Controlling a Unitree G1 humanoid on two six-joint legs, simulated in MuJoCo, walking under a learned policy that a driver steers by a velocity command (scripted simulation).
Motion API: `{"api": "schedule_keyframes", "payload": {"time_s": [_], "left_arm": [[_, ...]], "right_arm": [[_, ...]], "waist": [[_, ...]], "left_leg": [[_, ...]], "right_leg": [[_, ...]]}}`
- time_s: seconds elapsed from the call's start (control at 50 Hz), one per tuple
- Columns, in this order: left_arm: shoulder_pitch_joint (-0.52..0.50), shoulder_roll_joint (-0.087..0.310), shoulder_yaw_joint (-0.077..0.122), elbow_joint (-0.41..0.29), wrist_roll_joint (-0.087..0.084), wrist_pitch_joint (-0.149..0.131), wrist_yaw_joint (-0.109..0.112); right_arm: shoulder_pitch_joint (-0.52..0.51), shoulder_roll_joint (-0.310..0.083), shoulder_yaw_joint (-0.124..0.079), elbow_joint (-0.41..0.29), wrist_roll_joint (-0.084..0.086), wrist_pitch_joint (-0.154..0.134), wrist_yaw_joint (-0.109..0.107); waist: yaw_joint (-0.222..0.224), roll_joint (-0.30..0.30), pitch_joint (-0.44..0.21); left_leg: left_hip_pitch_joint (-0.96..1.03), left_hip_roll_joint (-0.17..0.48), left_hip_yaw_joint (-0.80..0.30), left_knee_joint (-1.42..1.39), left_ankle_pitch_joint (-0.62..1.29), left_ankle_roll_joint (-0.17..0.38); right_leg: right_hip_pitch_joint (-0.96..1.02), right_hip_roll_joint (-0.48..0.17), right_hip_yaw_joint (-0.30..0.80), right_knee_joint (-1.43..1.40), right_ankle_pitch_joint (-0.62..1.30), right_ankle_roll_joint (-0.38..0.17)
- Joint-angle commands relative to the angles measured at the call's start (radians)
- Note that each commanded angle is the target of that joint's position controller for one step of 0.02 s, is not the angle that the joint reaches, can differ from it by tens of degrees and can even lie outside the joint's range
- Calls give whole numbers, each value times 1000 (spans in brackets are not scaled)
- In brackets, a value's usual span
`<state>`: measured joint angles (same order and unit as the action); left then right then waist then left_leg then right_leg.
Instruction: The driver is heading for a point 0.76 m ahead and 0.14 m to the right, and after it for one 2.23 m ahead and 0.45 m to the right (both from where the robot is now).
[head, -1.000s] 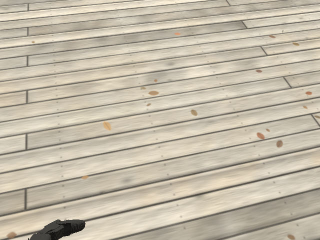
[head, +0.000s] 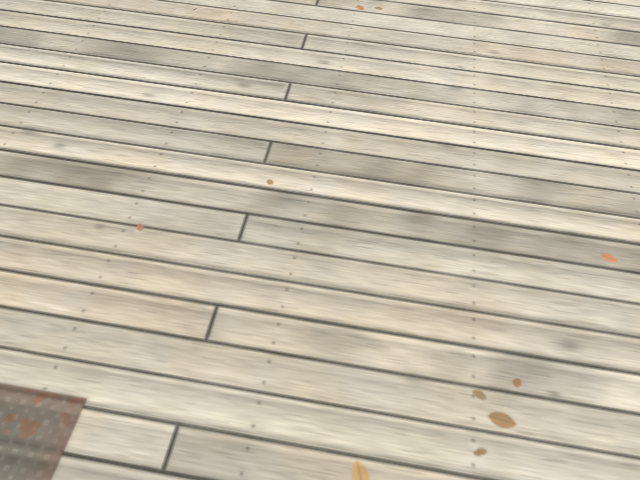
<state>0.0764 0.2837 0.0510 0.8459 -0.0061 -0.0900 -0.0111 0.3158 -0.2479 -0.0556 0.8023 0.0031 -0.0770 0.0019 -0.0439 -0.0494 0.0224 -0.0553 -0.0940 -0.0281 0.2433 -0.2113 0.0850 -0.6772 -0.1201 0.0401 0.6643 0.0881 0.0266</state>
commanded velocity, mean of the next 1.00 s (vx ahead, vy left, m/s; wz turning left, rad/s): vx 0.50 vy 0.00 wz -0.23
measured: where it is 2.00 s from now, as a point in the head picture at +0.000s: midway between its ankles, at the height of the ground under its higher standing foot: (411, 234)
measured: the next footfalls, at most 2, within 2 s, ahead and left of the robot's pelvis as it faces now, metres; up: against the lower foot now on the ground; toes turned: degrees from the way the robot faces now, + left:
right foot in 0.18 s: +0.29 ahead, -0.15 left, +0.00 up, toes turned -5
left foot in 0.68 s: +0.61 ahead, +0.00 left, +0.00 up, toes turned -17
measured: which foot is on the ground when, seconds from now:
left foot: down 0.00-0.20, up 0.22-0.66, down 0.68-1.00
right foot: up 0.00-0.16, down 0.18-0.68, up 0.70-1.00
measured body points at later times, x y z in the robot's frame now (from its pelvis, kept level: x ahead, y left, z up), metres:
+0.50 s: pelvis +0.30 -0.08 +0.00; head +0.33 -0.10 +0.45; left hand +0.41 +0.19 -0.12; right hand +0.44 -0.37 -0.09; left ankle +0.50 +0.07 -0.69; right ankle +0.25 -0.14 -0.75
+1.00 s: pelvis +0.58 -0.09 +0.00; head +0.61 -0.09 +0.45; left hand +0.82 +0.10 -0.10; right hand +0.53 -0.36 -0.12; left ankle +0.57 +0.01 -0.75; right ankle +0.67 -0.30 -0.69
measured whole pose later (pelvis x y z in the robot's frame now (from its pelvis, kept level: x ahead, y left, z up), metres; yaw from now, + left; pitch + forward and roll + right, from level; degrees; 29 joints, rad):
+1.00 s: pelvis +0.58 -0.09 +0.00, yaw -17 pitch +2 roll +1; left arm 0.15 0.29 0.04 0.74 0.00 -0.07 -0.01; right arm 0.37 -0.26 -0.04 0.81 0.01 -0.09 0.02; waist -0.06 -0.04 0.01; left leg -0.09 -0.07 0.01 0.25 -0.19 0.06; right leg -0.66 -0.10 0.05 0.78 -0.08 0.01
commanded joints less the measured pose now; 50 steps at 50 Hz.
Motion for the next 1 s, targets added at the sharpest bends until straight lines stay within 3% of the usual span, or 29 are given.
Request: {"api": "schedule_keyframes", "payload": {"time_s": [0.02, 0.08, 0.12, 0.16, 0.18, 0.2, 0.22, 0.24, 0.26, 0.28, 0.3, 0.32, 0.38, 0.42, 0.48, 0.52, 0.58, 0.64, 0.66, 0.68, 0.7, 0.72, 0.74, 0.76, 0.78, 0.82, 0.86, 0.92, 1.0], "left_arm": [[-111, 53, 1, -76, -13, -14, -13], [-139, 67, 0, -103, -16, -21, -36], [-102, 83, 6, -105, -16, -23, -50], [55, 131, 33, -68, -11, -16, -48], [201, 175, 58, -32, -9, -11, -41], [331, 268, 84, -26, -3, -4, -30], [348, 245, 76, -23, -22, -1, -33], [320, 187, 58, -26, -25, 0, -31], [269, 156, 52, -49, -17, 1, -26], [210, 140, 45, -64, -9, 1, -25], [170, 111, 35, -79, -4, -1, -22], [152, 108, 31, -91, 2, 1, -19], [161, 138, 41, -103, -5, 4, -3], [184, 160, 48, -100, -11, 6, 10], [235, 145, 43, -82, -18, 14, 19], [281, 142, 39, -65, -17, 18, 19], [321, 145, 38, -49, -16, 27, 19], [314, 162, 43, -46, -9, 39, 23], [293, 158, 41, -52, -9, 41, 22], [274, 131, 29, -67, -1, 39, 20], [303, 83, 10, -89, 21, 31, 20], [429, 29, -7, -83, -8, 14, 14], [357, 127, 10, -79, -25, 7, 11], [243, 154, 19, -106, -29, 4, 7], [188, 139, 16, -120, -17, 2, 7], [190, 109, 20, -125, -1, 6, 4], [216, 76, 13, -118, -3, 16, 4], [130, 52, 3, -148, 7, 19, 6], [3, 31, -7, -177, 2, 7, -5]], "right_arm": [[37, -166, -42, -18, -1, -15, -6], [51, -172, -48, 10, 0, -4, -12], [26, -186, -53, 11, 0, 7, -20], [-10, -203, -55, -1, -4, 21, -28], [-14, -192, -47, -14, -9, 28, -35], [63, -135, -25, -50, -25, 16, -33], [100, -65, 1, -44, -22, -14, -16], [33, -146, -11, -62, 13, -46, 0], [-59, -164, -11, -93, 34, -64, 6], [-109, -160, -11, -106, 18, -73, 2], [-122, -172, -22, -111, -7, -69, -6], [-112, -164, -24, -117, -17, -60, -8], [-97, -130, -18, -130, -22, -34, -15], [-159, -110, -9, -151, -22, -28, -19], [-253, -75, 4, -169, -16, -36, -9], [-309, -76, 6, -184, -5, -43, 1], [-363, -102, -1, -210, -1, -53, 14], [-315, -131, -11, -209, 0, -62, 20], [-226, -151, -24, -185, -3, -65, 16], [-84, -190, -40, -157, -13, -68, 11], [80, -260, -57, -138, -20, -64, 8], [138, -284, -68, -92, -8, -50, 19], [122, -189, -45, -100, 13, -45, 20], [50, -155, -32, -110, 12, -39, 15], [-2, -148, -25, -118, -1, -34, 17], [-50, -126, -15, -119, -14, -34, 21], [-51, -126, -15, -107, -4, -40, 24], [-29, -166, -27, -85, 1, -36, 15], [21, -186, -30, -53, 11, -22, 5]], "waist": [[-35, 126, 34], [-33, 116, 51], [-2, 127, 25], [84, 143, -86], [149, 107, -172], [143, -72, -303], [118, -234, -388], [150, -136, -318], [148, -62, -205], [114, 36, -112], [82, 58, -81], [55, 33, -67], [33, 4, -49], [50, 2, -34], [102, -18, -34], [133, -27, -25], [148, -29, -6], [107, -56, -12], [55, -54, -57], [-13, -34, -175], [-56, 108, -323], [-10, 398, -389], [-43, 250, -281], [-44, 161, -141], [-21, 85, -71], [29, 107, -33], [48, 142, -42], [35, 120, -19], [-9, 116, 0]], "left_leg": [[-23, 269, -69, -94, 219, 122], [128, 330, -53, -44, 313, 107], [178, 343, -20, 23, 502, 82], [174, 307, 36, 232, 844, 46], [75, 260, 79, 447, 829, 10], [-267, 161, 111, 820, 459, -56], [-580, -13, 2, 1090, -321, -106], [-702, 56, -112, 1157, -308, -75], [-731, 103, -95, 1124, -229, -58], [-707, 142, -80, 1030, -168, -55], [-642, 173, -77, 940, -129, -61], [-589, 181, -75, 902, -115, -71], [-559, 186, -43, 758, -76, -115], [-556, 175, -26, 614, 55, -139], [-469, 142, -5, 395, 289, -143], [-445, 127, -1, 329, 358, -136], [-498, 122, -14, 259, 279, -103], [-448, 107, 2, 214, 158, -54], [-321, 87, 24, 175, 169, -25], [-87, 152, -30, 214, 220, 28], [220, 330, -255, 252, 256, 117], [440, 498, -664, 133, 38, 247], [380, 472, -681, 81, -170, 206], [243, 434, -535, 56, -146, 166], [116, 393, -440, 26, -37, 153], [-15, 332, -328, -23, 119, 144], [-63, 307, -253, -56, 206, 153], [-85, 301, -175, -93, 290, 162], [-92, 259, -78, -98, 285, 121]], "right_leg": [[49, 31, -35, -87, 87, -23], [-26, 41, -24, -124, -26, -73], [24, 72, -40, -134, -119, -107], [255, 151, -105, -137, -164, -146], [478, 155, -74, -142, -128, -176], [839, -69, 301, -139, -155, -311], [1056, -215, 761, -316, -324, -450], [1036, -191, 722, -364, -454, -396], [912, -158, 586, -373, -434, -355], [751, -122, 488, -391, -332, -333], [644, -91, 421, -408, -227, -318], [574, -68, 393, -428, -157, -320], [472, -35, 306, -458, -29, -330], [439, -6, 246, -467, -4, -307], [418, 42, 172, -453, -37, -251], [443, 23, 191, -444, -86, -244], [576, -33, 253, -379, -77, -237], [666, -70, 291, -299, 70, -215], [663, -36, 264, -213, 219, -197], [589, 12, 221, -37, 253, -169], [374, 115, 144, 264, -22, -125], [44, 229, 91, 536, -649, -71], [-74, 161, 149, 619, -648, -76], [-108, 116, 110, 614, -550, -77], [-82, 76, 73, 571, -475, -71], [-7, 27, 57, 476, -402, -57], [30, 17, 33, 412, -382, -40], [0, 5, 12, 255, -267, -12], [72, 36, -18, 1, -46, -10]]}}
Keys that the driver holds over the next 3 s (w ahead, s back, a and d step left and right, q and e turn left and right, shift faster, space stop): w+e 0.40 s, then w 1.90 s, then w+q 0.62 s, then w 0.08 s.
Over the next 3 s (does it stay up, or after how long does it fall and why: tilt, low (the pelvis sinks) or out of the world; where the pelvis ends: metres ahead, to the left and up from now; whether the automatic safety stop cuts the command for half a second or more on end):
stays up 1.63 -0.39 -0.01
